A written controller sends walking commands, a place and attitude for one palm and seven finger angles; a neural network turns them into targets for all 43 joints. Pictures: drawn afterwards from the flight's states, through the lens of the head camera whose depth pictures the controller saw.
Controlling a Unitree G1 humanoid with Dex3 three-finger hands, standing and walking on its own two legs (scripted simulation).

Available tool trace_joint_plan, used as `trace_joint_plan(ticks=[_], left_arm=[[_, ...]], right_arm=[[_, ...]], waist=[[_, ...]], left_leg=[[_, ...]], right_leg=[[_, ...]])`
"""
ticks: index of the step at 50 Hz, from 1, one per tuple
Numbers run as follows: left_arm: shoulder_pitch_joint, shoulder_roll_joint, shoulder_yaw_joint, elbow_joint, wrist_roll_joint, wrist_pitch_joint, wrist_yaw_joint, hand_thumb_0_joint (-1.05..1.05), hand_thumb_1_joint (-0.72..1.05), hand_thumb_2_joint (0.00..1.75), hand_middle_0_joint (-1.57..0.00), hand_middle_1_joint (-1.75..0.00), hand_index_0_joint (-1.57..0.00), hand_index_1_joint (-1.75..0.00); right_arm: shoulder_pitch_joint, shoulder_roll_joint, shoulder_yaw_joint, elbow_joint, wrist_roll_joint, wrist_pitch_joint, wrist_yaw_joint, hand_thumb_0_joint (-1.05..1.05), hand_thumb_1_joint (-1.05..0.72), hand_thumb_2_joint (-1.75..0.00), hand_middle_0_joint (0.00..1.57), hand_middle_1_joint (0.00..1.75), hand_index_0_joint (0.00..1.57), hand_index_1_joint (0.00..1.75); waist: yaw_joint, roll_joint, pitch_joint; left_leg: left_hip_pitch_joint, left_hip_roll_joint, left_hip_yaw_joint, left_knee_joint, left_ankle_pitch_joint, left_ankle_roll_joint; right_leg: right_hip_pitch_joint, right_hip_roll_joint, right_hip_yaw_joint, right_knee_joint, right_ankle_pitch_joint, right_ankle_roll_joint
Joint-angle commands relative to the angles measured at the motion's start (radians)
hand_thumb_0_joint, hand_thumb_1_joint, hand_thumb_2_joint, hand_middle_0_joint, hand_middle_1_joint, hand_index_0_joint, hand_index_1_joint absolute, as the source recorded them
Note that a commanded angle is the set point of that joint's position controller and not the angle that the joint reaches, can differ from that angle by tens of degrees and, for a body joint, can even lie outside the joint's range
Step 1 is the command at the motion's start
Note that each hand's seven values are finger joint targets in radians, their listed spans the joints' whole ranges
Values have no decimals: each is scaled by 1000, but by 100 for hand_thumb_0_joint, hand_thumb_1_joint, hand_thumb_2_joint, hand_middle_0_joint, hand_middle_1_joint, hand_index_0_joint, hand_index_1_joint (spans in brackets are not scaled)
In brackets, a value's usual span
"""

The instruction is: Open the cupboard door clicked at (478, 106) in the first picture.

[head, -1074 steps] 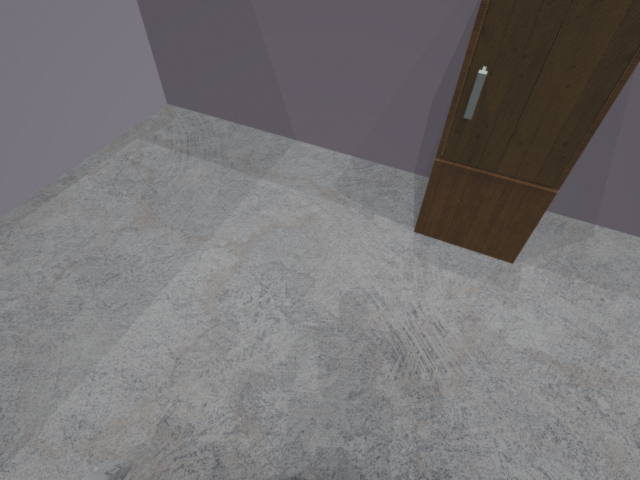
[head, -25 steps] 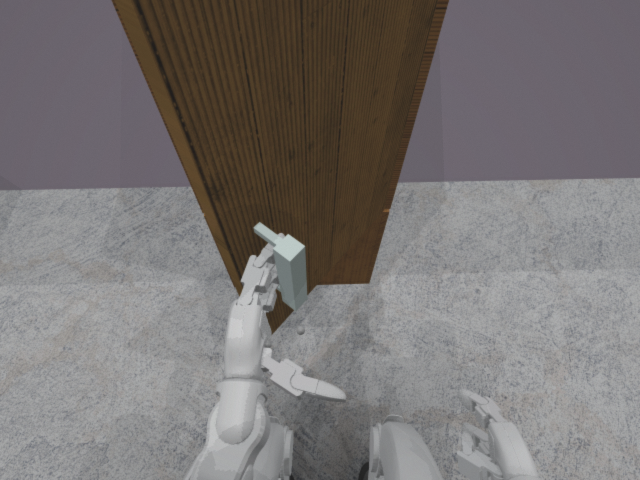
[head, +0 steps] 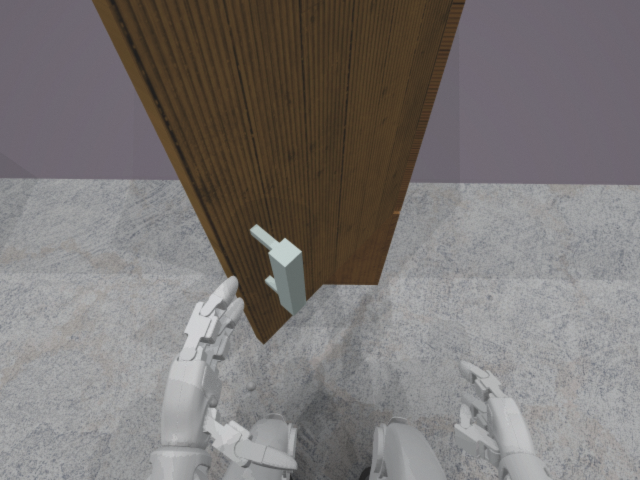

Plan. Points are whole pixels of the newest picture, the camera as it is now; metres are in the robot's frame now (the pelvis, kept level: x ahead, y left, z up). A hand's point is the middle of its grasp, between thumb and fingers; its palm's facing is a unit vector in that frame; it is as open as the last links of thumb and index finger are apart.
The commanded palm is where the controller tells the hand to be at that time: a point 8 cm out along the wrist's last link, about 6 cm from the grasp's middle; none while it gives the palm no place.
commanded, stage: slide the hand sideways off the handle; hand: left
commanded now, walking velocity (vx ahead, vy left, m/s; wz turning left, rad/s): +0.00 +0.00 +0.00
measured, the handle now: (277, 271) +0.35 +0.08 +0.04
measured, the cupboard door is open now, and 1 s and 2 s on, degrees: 49 49 49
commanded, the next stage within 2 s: draw the hand back to the body in 0.20 s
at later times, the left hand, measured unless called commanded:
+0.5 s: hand (202, 398) +0.20 +0.13 +0.08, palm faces +0.03 -1.00 -0.06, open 16.3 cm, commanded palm +0.16 +0.19 +0.08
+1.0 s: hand (64, 388) +0.19 +0.20 +0.16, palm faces +0.16 -0.93 -0.33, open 14.9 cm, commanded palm +0.16 +0.26 +0.19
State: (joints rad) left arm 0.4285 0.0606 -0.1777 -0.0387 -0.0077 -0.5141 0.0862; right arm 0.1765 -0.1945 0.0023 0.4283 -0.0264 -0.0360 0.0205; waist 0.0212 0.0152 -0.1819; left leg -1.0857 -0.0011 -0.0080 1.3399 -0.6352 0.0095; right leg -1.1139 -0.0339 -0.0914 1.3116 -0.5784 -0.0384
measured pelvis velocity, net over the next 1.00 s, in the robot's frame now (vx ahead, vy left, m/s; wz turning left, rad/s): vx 0.02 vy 0.02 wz -0.01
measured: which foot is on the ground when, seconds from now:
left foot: down 0.00-1.00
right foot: down 0.00-1.00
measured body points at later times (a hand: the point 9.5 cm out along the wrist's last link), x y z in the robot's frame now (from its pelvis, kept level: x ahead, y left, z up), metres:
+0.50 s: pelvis -0.01 -0.01 +0.00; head +0.07 -0.02 +0.45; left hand +0.19 +0.18 +0.08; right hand +0.18 -0.23 -0.08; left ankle +0.00 +0.11 -0.61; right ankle +0.02 -0.10 -0.61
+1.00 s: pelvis +0.02 +0.02 +0.08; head +0.02 +0.00 +0.53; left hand +0.18 +0.25 +0.18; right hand +0.20 -0.21 +0.02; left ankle +0.00 +0.11 -0.61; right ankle +0.02 -0.10 -0.61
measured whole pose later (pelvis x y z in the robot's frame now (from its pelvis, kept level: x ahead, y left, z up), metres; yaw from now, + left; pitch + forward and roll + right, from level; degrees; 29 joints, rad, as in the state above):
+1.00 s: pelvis +0.02 +0.02 +0.08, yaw +0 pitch +7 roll -2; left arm 0.69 0.29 0.06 -0.42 -0.05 -0.05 0.09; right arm 0.29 -0.21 0.03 0.40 0.03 -0.03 -0.11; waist 0.02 0.07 -0.16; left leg -0.54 0.00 0.00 0.90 -0.49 0.03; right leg -0.55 -0.01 -0.08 0.85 -0.42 -0.01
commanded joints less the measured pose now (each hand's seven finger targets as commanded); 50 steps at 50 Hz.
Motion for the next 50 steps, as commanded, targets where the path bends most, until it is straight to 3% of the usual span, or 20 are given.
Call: trace_joint_plan(ticks=[1, 2, 6, 7, 13, 15, 16, 18, 21, 24, 27, 30, 36, 40, 41, 42, 43, 44, 46, 50], left_arm=[[69, 60, 84, -246, -45, -81, -44, 0, -50, 30, -15, -30, -15, -30], [81, 54, 72, -263, -50, -85, -59, 0, -50, 30, -15, -30, -15, -30], [115, 69, 93, -257, -83, -80, -113, 0, -50, 30, -15, -30, -15, -30], [131, 86, 114, -267, -89, -81, -124, 0, -50, 30, -15, -30, -15, -30], [73, 72, 92, -293, -113, -80, -149, 0, -50, 30, -15, -30, -15, -30], [75, 85, 107, -300, -110, -76, -141, 0, -50, 30, -15, -30, -15, -30], [70, 131, 148, -349, -111, -70, -132, 0, -50, 30, -15, -30, -15, -30], [96, 158, 165, -433, -116, -47, -121, 0, -50, 30, -15, -30, -15, -30], [147, 197, 227, -469, -133, 26, -112, 0, -50, 30, -15, -30, -15, -30], [174, 163, 218, -455, -160, 98, -128, 0, -50, 30, -15, -30, -15, -30], [180, 157, 228, -400, -185, 145, -158, 0, -50, 30, -15, -30, -15, -30], [163, 187, 252, -402, -198, 144, -187, 0, -50, 30, -15, -30, -15, -30], [165, 234, 292, -520, -218, 100, -196, 0, -47, 32, -15, -30, -15, -30], [202, 249, 326, -541, -231, 115, -194, 0, -32, 37, -16, -30, -16, -30], [312, 426, 379, -479, -78, 248, -82, 0, -29, 39, -16, -30, -16, -30], [276, 325, 313, -578, -73, 303, -43, 0, -26, 40, -16, -30, -16, -30], [271, 314, 311, -574, -67, 336, -21, 0, -22, 42, -16, -30, -16, -30], [282, 293, 295, -578, -54, 362, -7, 0, -18, 43, -16, -30, -16, -30], [283, 315, 315, -583, -40, 407, 20, 0, -12, 47, -16, -30, -16, -30], [197, 351, 343, -605, -29, 437, 55, 0, 2, 52, -17, -30, -17, -30]], right_arm=[[-8, -101, -49, -144, 10, -56, -25, 0, -90, -90, 20, 30, 20, 30], [-15, -102, -50, -148, 12, -59, -26, 0, -90, -90, 20, 30, 20, 30], [-14, -104, -53, -139, 17, -69, -36, 0, -90, -90, 20, 30, 20, 30], [-21, -107, -56, -142, 18, -71, -37, 0, -90, -90, 20, 30, 20, 30], [-19, -115, -53, -145, 18, -93, -47, 0, -90, -90, 20, 30, 20, 30], [-18, -116, -54, -148, 16, -98, -49, 0, -90, -90, 20, 30, 20, 30], [-14, -118, -56, -158, 19, -93, -52, 0, -90, -90, 20, 30, 20, 30], [-5, -113, -56, -180, 24, -86, -54, 0, -90, -90, 20, 30, 20, 30], [13, -106, -56, -196, 38, -61, -67, 0, -90, -90, 20, 30, 20, 30], [13, -105, -49, -201, 54, -49, -77, 0, -90, -90, 20, 30, 20, 30], [11, -115, -42, -201, 61, -46, -91, 0, -90, -90, 20, 30, 20, 30], [20, -128, -36, -194, 57, -57, -99, 0, -90, -90, 20, 30, 20, 30], [41, -131, -30, -204, 62, -85, -98, 0, -90, -90, 20, 30, 20, 30], [47, -126, -30, -198, 69, -97, -95, 0, -90, -90, 20, 30, 20, 30], [52, -124, -43, -192, 65, -59, -128, 0, -90, -90, 20, 30, 20, 30], [34, -106, -24, -227, 62, -51, -137, 0, -90, -90, 20, 30, 20, 30], [50, -104, -25, -212, 63, -46, -141, 0, -90, -90, 20, 30, 20, 30], [46, -102, -20, -204, 62, -43, -141, 0, -90, -90, 20, 30, 20, 30], [35, -106, -13, -191, 61, -36, -144, 0, -90, -90, 20, 30, 20, 30], [28, -118, 1, -175, 56, -49, -153, 0, -90, -90, 20, 30, 20, 30]], waist=[[-11, -65, -313], [-11, -36, -310], [-30, -63, -279], [-19, -48, -277], [-45, -50, -249], [-33, -39, -268], [-18, -24, -294], [0, 19, -337], [9, -20, -349], [-15, -46, -244], [-41, -112, -144], [-44, -79, -95], [-18, 64, -107], [-12, 66, -95], [40, 42, -137], [8, 66, -83], [1, 44, -65], [3, 91, -41], [6, 61, -22], [-3, -6, 20]], left_leg=[[103, -36, -27, -154, 333, 3], [105, -36, -22, -151, 329, 3], [62, -34, -26, -127, 306, 7], [55, -34, -23, -125, 292, 5], [22, -34, -30, -96, 227, 10], [21, -32, -29, -93, 227, 9], [41, -30, -30, -109, 232, 11], [106, -33, -22, -152, 259, 11], [143, -33, -19, -204, 281, 14], [156, -34, -14, -247, 235, 13], [151, -32, -19, -272, 192, 14], [194, -30, -26, -308, 189, 13], [356, -26, -34, -409, 261, 11], [420, -18, -39, -459, 316, 5], [459, 6, -25, -528, 349, 10], [478, -2, -15, -547, 363, 12], [488, 1, -18, -551, 384, 10], [508, 2, -13, -564, 415, 10], [552, 11, -24, -590, 478, 12], [628, 20, -31, -658, 449, 15]], right_leg=[[317, 34, 73, -163, 363, 1], [309, 30, 77, -162, 361, 2], [308, 29, 90, -171, 350, 9], [301, 27, 94, -171, 324, 8], [239, 27, 102, -175, 202, 9], [236, 28, 107, -172, 188, 6], [250, 31, 103, -176, 173, 3], [310, 29, 106, -200, 211, 3], [410, 34, 108, -258, 242, 12], [434, 31, 109, -336, 193, 26], [439, 24, 116, -409, 111, 37], [433, 26, 106, -437, 87, 29], [472, 47, 40, -439, 173, 11], [516, 55, 18, -455, 240, 11], [587, 19, 70, -510, 261, -3], [601, 12, 65, -533, 282, 7], [607, 9, 56, -542, 305, 10], [628, 9, 50, -548, 331, 9], [655, 17, 35, -576, 362, 11], [702, 20, 29, -642, 347, 17]])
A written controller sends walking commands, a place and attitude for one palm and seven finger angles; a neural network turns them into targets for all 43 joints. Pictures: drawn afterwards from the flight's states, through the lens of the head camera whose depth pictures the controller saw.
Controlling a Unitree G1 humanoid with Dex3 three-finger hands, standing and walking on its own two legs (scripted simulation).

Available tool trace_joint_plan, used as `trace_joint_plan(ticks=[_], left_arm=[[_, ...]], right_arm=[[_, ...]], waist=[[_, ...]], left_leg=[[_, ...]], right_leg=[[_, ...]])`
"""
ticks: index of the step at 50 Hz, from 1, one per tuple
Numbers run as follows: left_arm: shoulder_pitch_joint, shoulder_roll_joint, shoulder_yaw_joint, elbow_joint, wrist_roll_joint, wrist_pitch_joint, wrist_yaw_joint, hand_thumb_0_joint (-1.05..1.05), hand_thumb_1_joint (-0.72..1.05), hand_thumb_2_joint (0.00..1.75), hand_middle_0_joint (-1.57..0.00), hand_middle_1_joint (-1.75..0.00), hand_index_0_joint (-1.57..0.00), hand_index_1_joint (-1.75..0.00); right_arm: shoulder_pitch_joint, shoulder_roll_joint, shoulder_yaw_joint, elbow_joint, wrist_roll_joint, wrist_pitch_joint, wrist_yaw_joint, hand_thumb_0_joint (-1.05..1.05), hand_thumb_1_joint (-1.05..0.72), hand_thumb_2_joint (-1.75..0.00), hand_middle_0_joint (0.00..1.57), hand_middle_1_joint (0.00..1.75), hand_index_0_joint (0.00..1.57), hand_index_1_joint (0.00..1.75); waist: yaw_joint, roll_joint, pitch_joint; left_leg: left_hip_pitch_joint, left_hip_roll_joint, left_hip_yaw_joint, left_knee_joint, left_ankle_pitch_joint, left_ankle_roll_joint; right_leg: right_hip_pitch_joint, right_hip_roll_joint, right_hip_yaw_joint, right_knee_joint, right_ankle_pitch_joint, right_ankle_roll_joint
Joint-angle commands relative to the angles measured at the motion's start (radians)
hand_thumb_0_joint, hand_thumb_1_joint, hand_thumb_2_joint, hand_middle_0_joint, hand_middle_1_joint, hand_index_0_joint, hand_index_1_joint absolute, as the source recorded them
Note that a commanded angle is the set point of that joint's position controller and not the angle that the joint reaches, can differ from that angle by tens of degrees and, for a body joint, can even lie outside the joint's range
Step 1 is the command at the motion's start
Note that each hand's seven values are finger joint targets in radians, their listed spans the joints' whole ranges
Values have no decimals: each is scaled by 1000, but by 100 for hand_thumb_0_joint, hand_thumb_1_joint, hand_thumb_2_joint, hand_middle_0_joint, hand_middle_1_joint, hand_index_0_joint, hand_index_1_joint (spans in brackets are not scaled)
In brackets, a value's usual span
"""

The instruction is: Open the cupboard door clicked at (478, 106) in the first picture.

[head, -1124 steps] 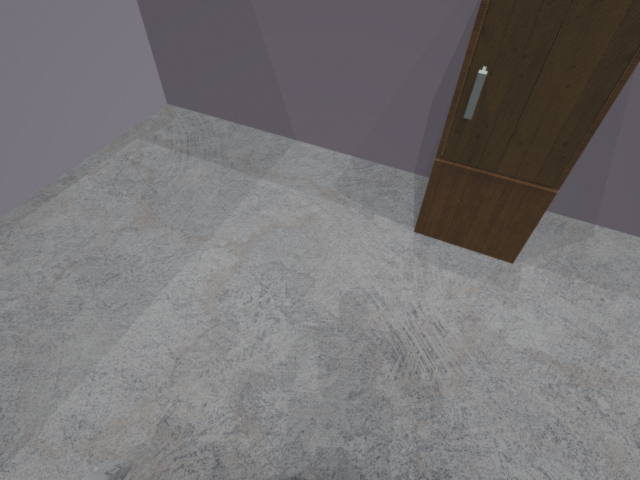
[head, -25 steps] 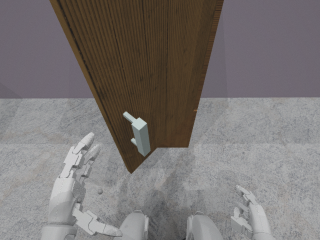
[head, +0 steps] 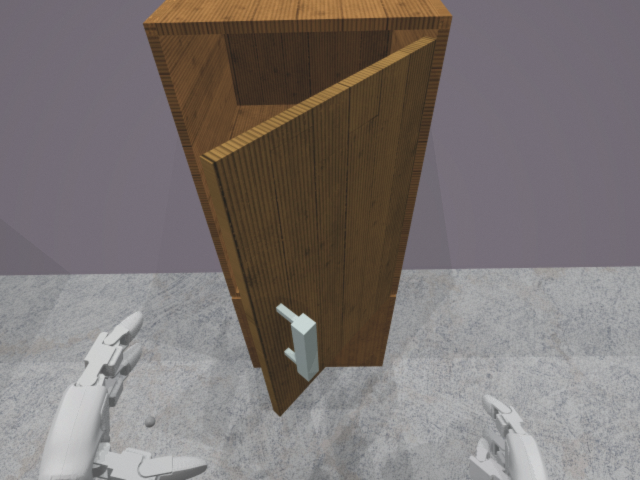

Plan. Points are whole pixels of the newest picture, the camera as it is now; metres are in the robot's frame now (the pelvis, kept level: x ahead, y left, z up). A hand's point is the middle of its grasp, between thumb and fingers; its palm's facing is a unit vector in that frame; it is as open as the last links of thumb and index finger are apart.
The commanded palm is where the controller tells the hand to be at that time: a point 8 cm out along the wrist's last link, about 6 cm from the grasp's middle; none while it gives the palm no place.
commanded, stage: draw the hand back to the body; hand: left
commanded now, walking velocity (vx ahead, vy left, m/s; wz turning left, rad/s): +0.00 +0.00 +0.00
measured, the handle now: (296, 341) +0.33 +0.07 -0.04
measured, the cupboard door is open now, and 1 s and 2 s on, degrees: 49 49 49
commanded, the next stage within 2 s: step back with the hand held close in 0.88 s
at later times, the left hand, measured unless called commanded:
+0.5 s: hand (26, 328) +0.20 +0.26 +0.20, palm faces +0.44 -0.80 -0.40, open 9.1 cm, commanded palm +0.15 +0.30 +0.21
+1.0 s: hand (31, 329) +0.19 +0.25 +0.20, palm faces +0.46 -0.80 -0.38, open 7.4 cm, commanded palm +0.15 +0.29 +0.22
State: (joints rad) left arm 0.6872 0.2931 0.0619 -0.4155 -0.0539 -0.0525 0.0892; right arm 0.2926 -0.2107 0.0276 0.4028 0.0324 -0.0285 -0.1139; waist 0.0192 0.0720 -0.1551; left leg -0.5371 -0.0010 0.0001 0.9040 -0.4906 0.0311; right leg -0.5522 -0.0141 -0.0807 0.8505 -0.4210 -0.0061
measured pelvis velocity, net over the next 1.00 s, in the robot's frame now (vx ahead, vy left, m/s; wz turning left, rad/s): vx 0.00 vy -0.01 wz -0.02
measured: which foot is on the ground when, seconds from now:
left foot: down 0.00-1.00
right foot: down 0.00-1.00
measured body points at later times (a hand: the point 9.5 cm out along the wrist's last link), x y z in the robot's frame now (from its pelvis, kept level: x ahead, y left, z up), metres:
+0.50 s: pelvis +0.01 +0.01 +0.04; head -0.01 -0.01 +0.49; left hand +0.17 +0.30 +0.22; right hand +0.20 -0.21 -0.03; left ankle -0.02 +0.10 -0.70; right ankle +0.01 -0.12 -0.70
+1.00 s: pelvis +0.00 -0.01 +0.05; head -0.02 -0.03 +0.50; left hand +0.16 +0.29 +0.23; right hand +0.19 -0.23 -0.04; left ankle -0.02 +0.10 -0.70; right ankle +0.01 -0.12 -0.70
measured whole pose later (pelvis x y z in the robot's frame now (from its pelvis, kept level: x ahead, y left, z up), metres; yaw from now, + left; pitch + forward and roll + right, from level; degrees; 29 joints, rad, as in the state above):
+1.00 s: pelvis +0.00 -0.01 +0.05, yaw -1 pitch -5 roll -1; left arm 0.46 0.33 0.34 -0.39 -0.06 -0.08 0.11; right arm 0.19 -0.22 0.03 0.65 -0.01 -0.12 -0.08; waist 0.07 0.07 0.03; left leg -0.05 0.00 0.02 0.41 -0.27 0.02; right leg -0.08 0.01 -0.06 0.37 -0.21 -0.01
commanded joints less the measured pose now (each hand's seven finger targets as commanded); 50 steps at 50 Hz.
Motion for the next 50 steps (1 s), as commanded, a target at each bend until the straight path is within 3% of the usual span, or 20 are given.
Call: trace_joint_plan(ticks=[1, 12, 15, 17, 19, 24, 25, 27, 29, 31, 34, 37, 40, 45, 47, 49, 50], left_arm=[[-88, 130, 115, -234, 18, -21, 58, 0, 6, 54, -17, -30, -17, -30], [-181, 178, 239, -228, 11, -27, 67, 0, 44, 70, -18, -30, -18, -30], [-197, 196, 287, -214, 5, -35, 64, 0, 55, 75, -19, -30, -19, -30], [-213, 206, 314, -214, -1, -41, 61, 0, 62, 78, -19, -30, -19, -30], [-257, 227, 345, -239, -1, -51, 61, 0, 69, 81, -19, -30, -19, -30], [-310, 257, 413, -240, -7, -72, 61, 0, 87, 88, -20, -30, -20, -30], [-315, 263, 428, -233, -10, -76, 61, 0, 90, 90, -20, -30, -20, -30], [-266, 197, 378, -162, -13, -71, 47, 0, 90, 90, -20, -30, -20, -30], [-264, 172, 353, -138, -15, -66, 37, 0, 90, 90, -20, -30, -20, -30], [-268, 178, 356, -120, -14, -66, 34, 0, 90, 90, -20, -30, -20, -30], [-298, 216, 384, -187, -9, -78, 37, 0, 90, 90, -20, -30, -20, -30], [-318, 243, 402, -218, -9, -85, 43, 0, 90, 90, -20, -30, -20, -30], [-317, 246, 403, -233, -4, -87, 48, 0, 90, 90, -20, -30, -20, -30], [-313, 216, 382, -185, -4, -83, 46, 0, 90, 90, -20, -30, -20, -30], [-308, 206, 375, -155, -8, -81, 41, 0, 90, 90, -20, -30, -20, -30], [-302, 204, 377, -142, -7, -83, 37, 0, 90, 90, -20, -30, -20, -30], [-381, 243, 404, -179, -9, -89, 41, 0, 90, 90, -20, -30, -20, -30]], right_arm=[[-97, -106, -19, -144, -4, -64, -21, 0, -90, -90, 20, 30, 20, 30], [-145, -109, -4, -47, -12, -129, -3, 0, -90, -90, 20, 30, 20, 30], [-156, -108, -6, -21, -17, -138, 5, 0, -90, -90, 20, 30, 20, 30], [-171, -111, -9, -10, -18, -141, 7, 0, -90, -90, 20, 30, 20, 30], [-177, -113, -10, 2, -21, -147, 11, 0, -90, -90, 20, 30, 20, 30], [-194, -115, -18, 34, -24, -155, 18, 0, -90, -90, 20, 30, 20, 30], [-195, -115, -20, 39, -26, -156, 19, 0, -90, -90, 20, 30, 20, 30], [-199, -115, -23, 50, -27, -150, 26, 0, -90, -90, 20, 30, 20, 30], [-200, -122, -30, 53, -25, -139, 32, 0, -90, -90, 20, 30, 20, 30], [-210, -127, -36, 54, -26, -132, 33, 0, -90, -90, 20, 30, 20, 30], [-219, -126, -39, 49, -31, -129, 31, 0, -90, -90, 20, 30, 20, 30], [-235, -117, -34, 48, -34, -136, 24, 0, -90, -90, 20, 30, 20, 30], [-231, -111, -32, 63, -35, -148, 19, 0, -90, -90, 20, 30, 20, 30], [-229, -113, -35, 78, -34, -154, 21, 0, -90, -90, 20, 30, 20, 30], [-233, -115, -37, 78, -34, -150, 21, 0, -90, -90, 20, 30, 20, 30], [-231, -116, -41, 81, -34, -145, 23, 0, -90, -90, 20, 30, 20, 30], [-238, -119, -42, 82, -33, -145, 21, 0, -90, -90, 20, 30, 20, 30]], waist=[[3, -48, 3], [31, 7, 66], [37, -10, 84], [40, -31, 85], [43, 12, 80], [48, 43, 87], [50, 22, 84], [45, -2, 119], [40, -28, 148], [43, -38, 153], [50, -12, 81], [53, -16, 82], [51, 39, 83], [45, 12, 139], [44, -26, 163], [46, -41, 155], [46, -31, 123]], left_leg=[[96, 19, -43, -242, 303, -7], [258, 23, -41, -399, 427, -23], [290, 26, -37, -433, 467, -28], [307, 28, -33, -453, 491, -27], [330, 25, -28, -471, 492, -29], [370, 26, -22, -510, 517, -33], [379, 26, -20, -512, 524, -32], [382, 29, -11, -520, 525, -28], [380, 32, -11, -535, 503, -26], [382, 30, -9, -545, 478, -20], [409, 23, -7, -549, 482, -16], [407, 16, -5, -555, 438, -13], [423, 10, 2, -550, 464, -14], [423, 13, 3, -563, 439, -15], [415, 15, 3, -569, 420, -12], [423, 16, 5, -570, 428, -9], [434, 12, 7, -566, 427, -6]], right_leg=[[159, -1, 16, -196, 183, -17], [342, -2, 19, -326, 286, -21], [380, 2, 18, -358, 319, -21], [412, 3, 19, -377, 347, -20], [432, 4, 22, -395, 350, -22], [470, 7, 27, -433, 372, -24], [475, 8, 28, -439, 382, -23], [471, 6, 26, -453, 388, -19], [462, 10, 24, -467, 371, -15], [471, 9, 28, -481, 360, -16], [507, 9, 38, -481, 374, -16], [516, 7, 43, -497, 352, -17], [514, 7, 46, -505, 381, -18], [485, 14, 43, -526, 345, -15], [480, 14, 45, -537, 329, -13], [483, 16, 46, -538, 334, -11], [493, 13, 52, -539, 339, -10]])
